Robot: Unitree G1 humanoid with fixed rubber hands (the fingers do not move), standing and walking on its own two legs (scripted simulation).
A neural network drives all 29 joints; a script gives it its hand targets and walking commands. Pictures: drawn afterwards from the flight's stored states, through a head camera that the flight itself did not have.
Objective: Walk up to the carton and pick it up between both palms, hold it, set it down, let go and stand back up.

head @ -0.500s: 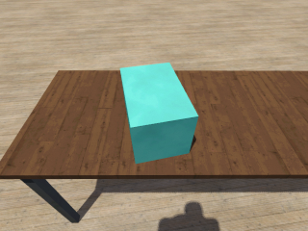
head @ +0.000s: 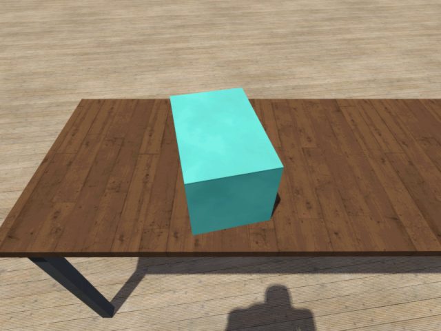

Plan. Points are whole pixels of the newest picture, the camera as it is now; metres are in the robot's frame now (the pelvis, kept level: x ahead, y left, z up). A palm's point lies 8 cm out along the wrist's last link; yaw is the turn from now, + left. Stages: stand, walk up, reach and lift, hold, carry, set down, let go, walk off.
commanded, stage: stand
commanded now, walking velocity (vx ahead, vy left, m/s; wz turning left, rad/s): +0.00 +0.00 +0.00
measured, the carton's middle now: (218, 156) +0.53 +0.02 +0.01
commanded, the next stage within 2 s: none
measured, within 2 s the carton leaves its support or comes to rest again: neither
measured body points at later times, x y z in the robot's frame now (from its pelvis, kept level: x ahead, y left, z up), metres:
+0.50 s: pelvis +0.01 +0.00 +0.00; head +0.03 -0.01 +0.45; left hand -0.01 +0.19 -0.16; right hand -0.04 -0.19 -0.17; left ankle -0.02 +0.15 -0.74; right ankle +0.00 -0.10 -0.74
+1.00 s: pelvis +0.02 -0.01 +0.00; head +0.04 -0.02 +0.45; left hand +0.00 +0.19 -0.16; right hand -0.01 -0.21 -0.17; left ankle -0.02 +0.15 -0.74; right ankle +0.00 -0.10 -0.74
